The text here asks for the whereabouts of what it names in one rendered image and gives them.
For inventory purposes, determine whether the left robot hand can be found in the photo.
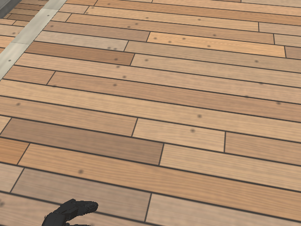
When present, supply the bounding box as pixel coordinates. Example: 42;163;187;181
41;199;99;226

